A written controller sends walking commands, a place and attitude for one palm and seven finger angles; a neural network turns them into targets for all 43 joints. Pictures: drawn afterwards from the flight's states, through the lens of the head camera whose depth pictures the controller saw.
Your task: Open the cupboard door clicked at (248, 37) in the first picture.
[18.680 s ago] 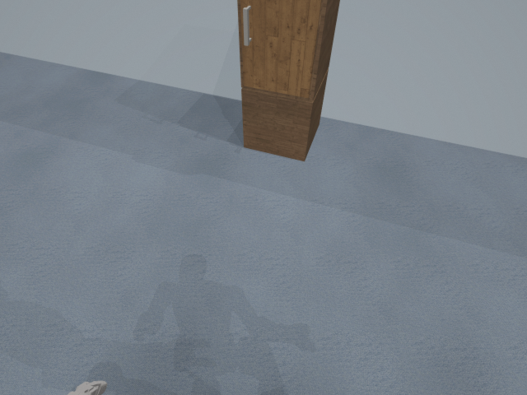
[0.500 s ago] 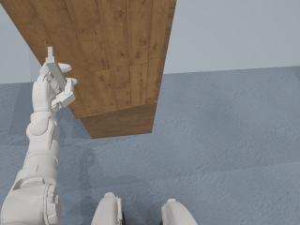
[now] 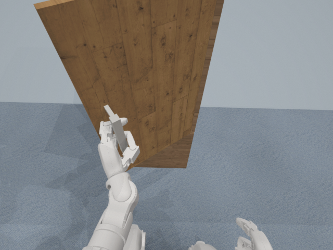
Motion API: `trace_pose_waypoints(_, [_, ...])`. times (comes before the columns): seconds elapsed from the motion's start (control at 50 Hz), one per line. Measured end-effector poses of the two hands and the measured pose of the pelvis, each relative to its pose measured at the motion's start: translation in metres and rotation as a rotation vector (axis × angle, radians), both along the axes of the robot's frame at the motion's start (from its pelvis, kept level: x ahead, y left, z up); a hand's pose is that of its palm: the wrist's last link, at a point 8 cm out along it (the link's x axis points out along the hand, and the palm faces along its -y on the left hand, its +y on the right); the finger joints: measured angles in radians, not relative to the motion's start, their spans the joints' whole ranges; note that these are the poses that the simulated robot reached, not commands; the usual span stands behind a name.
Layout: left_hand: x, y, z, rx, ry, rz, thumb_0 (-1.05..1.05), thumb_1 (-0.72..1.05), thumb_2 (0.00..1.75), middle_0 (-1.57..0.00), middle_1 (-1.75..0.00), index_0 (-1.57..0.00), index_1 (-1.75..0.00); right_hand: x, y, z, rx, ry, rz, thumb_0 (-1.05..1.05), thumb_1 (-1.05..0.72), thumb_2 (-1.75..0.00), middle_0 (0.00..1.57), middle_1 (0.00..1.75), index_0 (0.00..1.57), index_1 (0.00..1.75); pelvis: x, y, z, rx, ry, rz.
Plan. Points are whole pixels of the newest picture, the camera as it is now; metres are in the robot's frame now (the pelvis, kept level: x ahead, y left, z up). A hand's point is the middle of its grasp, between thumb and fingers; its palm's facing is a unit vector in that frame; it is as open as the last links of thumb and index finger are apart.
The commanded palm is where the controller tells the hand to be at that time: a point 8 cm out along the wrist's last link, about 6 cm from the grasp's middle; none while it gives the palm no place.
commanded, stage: pull the door open along its arc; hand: left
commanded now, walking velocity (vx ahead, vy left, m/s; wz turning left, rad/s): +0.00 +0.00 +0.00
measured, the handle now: (117, 130) +0.39 +0.15 +0.04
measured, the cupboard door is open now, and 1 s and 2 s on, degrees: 36 49 53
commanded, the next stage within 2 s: open thumb and fingers to let go in 0.22 s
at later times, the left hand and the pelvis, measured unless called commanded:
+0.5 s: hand (153, 163) +0.31 +0.05 +0.04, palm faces +0.36 -0.93 -0.04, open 6.2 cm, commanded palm +0.26 +0.09 +0.03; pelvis +0.00 -0.02 +0.00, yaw +2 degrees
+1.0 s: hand (153, 165) +0.31 +0.05 +0.03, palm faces +0.35 -0.94 -0.03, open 14.3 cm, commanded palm +0.26 +0.08 +0.03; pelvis -0.01 -0.01 +0.00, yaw +1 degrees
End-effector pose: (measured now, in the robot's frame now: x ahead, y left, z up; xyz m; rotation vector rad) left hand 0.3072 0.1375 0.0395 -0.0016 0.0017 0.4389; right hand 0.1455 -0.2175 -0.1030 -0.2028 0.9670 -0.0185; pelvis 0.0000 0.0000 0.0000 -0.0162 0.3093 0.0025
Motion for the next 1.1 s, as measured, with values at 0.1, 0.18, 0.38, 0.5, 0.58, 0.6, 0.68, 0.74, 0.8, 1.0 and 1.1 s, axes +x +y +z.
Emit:
trace_pose_waypoints(0.1, [-0.020,-0.020,0.001,-0.015,0.018,-0.027,0.02,0.72,0.78,-0.28,-1.31,-0.31,-1.31,0.005,-0.002,0.004,0.004,-0.031,0.017,0.01,-0.91,-0.90,0.20,0.30,0.20,0.29,0.001,-0.005,0.003,0.005,-0.015,0.009])
trace_pose_waypoints(0.18, [-0.032,-0.035,0.002,0.005,0.029,-0.081,0.02,0.72,0.77,-0.28,-1.31,-0.31,-1.32,0.011,-0.003,0.006,0.012,-0.068,0.027,0.01,-0.91,-0.90,0.20,0.30,0.20,0.29,0.002,-0.009,0.004,0.011,-0.020,0.012])
trace_pose_waypoints(0.38, [-0.040,-0.050,0.001,0.029,0.053,-0.106,0.00,0.69,0.79,-0.32,-1.30,-0.34,-1.33,0.032,-0.006,0.011,0.018,-0.150,0.049,0.01,-0.91,-0.90,0.20,0.30,0.20,0.29,0.003,-0.019,0.002,0.021,-0.030,0.020])
trace_pose_waypoints(0.5, [-0.037,-0.046,0.000,0.020,0.050,-0.071,0.00,0.61,0.78,-0.36,-1.31,-0.39,-1.32,0.032,-0.010,0.006,0.016,-0.139,0.052,0.01,-0.91,-0.90,0.20,0.30,0.20,0.29,0.001,-0.023,-0.001,0.027,-0.025,0.024])
trace_pose_waypoints(0.58, [-0.040,-0.043,-0.001,0.016,0.055,-0.059,0.01,0.47,0.71,-0.37,-1.30,-0.40,-1.30,0.026,-0.014,0.003,0.015,-0.124,0.046,0.01,-0.91,-0.90,0.20,0.30,0.20,0.29,0.000,-0.024,0.000,0.030,-0.024,0.024])
trace_pose_waypoints(0.6, [-0.041,-0.043,-0.001,0.014,0.054,-0.058,0.01,0.42,0.69,-0.36,-1.29,-0.40,-1.30,0.024,-0.014,0.003,0.014,-0.119,0.044,0.01,-0.91,-0.90,0.20,0.30,0.20,0.29,-0.001,-0.024,0.000,0.030,-0.023,0.024])
trace_pose_waypoints(0.68, [-0.041,-0.043,-0.002,0.014,0.044,-0.060,0.01,0.19,0.60,-0.35,-1.26,-0.38,-1.27,0.015,-0.018,-0.001,0.004,-0.097,0.032,0.01,-0.91,-0.90,0.20,0.30,0.20,0.29,-0.002,-0.024,-0.001,0.029,-0.020,0.023])
trace_pose_waypoints(0.74, [-0.041,-0.043,-0.003,0.012,0.036,-0.062,0.01,0.00,0.51,-0.34,-1.25,-0.37,-1.25,0.008,-0.021,-0.004,-0.004,-0.079,0.022,0.01,-0.91,-0.90,0.20,0.30,0.20,0.29,-0.003,-0.023,-0.002,0.028,-0.019,0.021])
trace_pose_waypoints(0.8, [-0.040,-0.044,-0.003,0.016,0.033,-0.066,0.01,-0.17,0.44,-0.33,-1.23,-0.35,-1.23,0.003,-0.021,-0.006,-0.008,-0.067,0.014,0.01,-0.91,-0.90,0.20,0.30,0.20,0.29,-0.005,-0.021,-0.003,0.026,-0.018,0.020])
trace_pose_waypoints(1.0, [-0.039,-0.045,-0.003,0.024,0.036,-0.078,0.00,-0.45,0.32,-0.27,-0.98,-0.28,-0.98,-0.001,-0.012,-0.006,0.001,-0.080,0.012,0.01,-0.91,-0.90,0.20,0.30,0.20,0.29,-0.009,-0.015,-0.004,0.019,-0.024,0.016])
trace_pose_waypoints(1.1, [-0.038,-0.047,-0.004,0.028,0.037,-0.088,-0.01,-0.49,0.30,-0.24,-0.77,-0.25,-0.76,0.003,-0.005,-0.004,0.009,-0.098,0.023,0.01,-0.91,-0.90,0.20,0.30,0.20,0.29,-0.012,-0.013,-0.004,0.014,-0.026,0.016])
